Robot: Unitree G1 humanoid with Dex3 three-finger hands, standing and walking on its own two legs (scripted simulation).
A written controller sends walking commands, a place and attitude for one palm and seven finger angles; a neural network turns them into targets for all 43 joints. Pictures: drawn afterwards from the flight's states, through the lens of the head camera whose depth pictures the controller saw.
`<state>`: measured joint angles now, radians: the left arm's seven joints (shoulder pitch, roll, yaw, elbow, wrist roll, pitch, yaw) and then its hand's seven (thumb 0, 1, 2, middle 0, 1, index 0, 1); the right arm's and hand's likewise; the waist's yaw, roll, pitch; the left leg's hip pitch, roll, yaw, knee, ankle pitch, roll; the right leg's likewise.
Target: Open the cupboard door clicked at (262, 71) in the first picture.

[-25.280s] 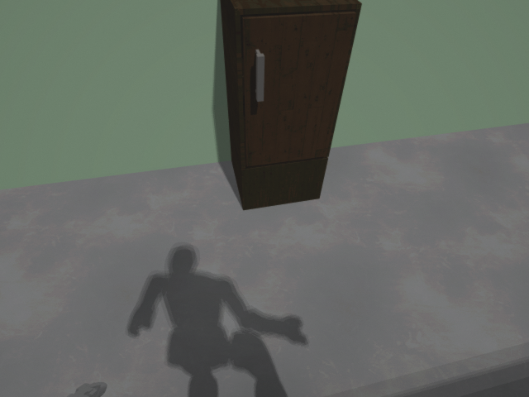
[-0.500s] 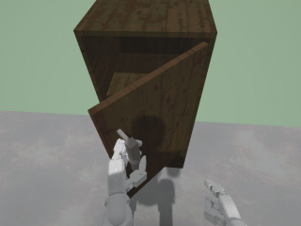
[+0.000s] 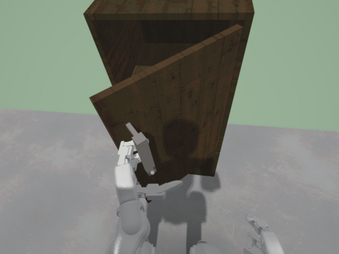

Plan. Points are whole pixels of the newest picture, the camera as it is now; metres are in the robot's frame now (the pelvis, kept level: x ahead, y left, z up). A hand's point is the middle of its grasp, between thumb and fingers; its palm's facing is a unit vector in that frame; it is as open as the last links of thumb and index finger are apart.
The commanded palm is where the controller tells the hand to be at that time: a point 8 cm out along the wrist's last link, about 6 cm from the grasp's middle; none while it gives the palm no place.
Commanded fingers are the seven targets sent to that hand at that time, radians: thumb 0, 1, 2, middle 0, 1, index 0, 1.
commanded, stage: open thumb and fingers to let go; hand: left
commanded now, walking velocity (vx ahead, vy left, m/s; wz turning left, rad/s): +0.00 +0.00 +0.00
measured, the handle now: (141, 150) +0.35 +0.07 +0.05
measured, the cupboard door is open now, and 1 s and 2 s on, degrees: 44 46 46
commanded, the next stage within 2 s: slide the hand sideways off the handle in 0.32 s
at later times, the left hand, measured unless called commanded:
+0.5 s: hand (150, 175) +0.29 +0.05 +0.05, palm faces +0.02 -1.00 -0.03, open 16.0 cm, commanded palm +0.26 +0.08 +0.05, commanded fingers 0.00 -0.50 0.30 -0.15 -0.30 -0.15 -0.30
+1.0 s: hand (135, 197) +0.24 +0.07 +0.05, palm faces -0.21 -0.98 +0.01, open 16.3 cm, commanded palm +0.22 +0.12 +0.05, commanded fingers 0.00 -0.50 0.30 -0.15 -0.30 -0.15 -0.30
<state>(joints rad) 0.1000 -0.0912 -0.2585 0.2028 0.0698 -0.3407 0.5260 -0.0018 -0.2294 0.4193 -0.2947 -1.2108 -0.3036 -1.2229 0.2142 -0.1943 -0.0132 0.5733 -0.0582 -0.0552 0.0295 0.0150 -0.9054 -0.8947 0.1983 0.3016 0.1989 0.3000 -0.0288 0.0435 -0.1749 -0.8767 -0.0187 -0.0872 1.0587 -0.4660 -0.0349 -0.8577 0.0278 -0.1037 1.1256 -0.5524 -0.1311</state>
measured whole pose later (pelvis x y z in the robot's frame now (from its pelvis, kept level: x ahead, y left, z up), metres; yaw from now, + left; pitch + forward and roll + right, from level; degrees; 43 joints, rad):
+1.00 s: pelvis +0.00 +0.08 -0.01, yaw -4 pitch +13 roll -1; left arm 0.23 -0.01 -0.41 0.04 0.09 -0.30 0.23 -0.02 -0.50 0.30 -0.15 -0.30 -0.15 -0.30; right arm 0.25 -0.18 0.02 0.39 0.00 0.04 0.06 0.02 -0.90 -0.89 0.20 0.30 0.20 0.30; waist -0.02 0.04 -0.16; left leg -0.88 -0.03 -0.01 1.16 -0.51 0.03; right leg -0.84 0.01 -0.02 1.15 -0.55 -0.02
